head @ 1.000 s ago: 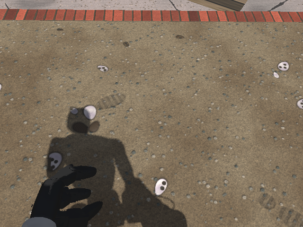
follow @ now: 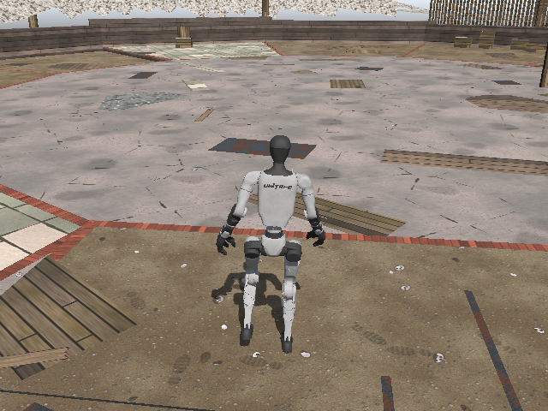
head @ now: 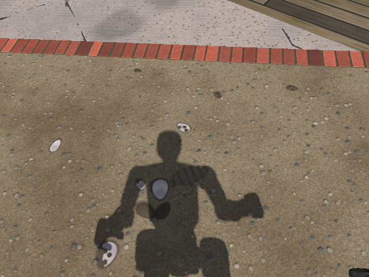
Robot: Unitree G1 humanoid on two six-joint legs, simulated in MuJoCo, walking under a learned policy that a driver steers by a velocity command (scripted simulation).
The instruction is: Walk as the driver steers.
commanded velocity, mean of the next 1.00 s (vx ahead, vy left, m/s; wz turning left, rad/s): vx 0.15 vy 0.00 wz -0.49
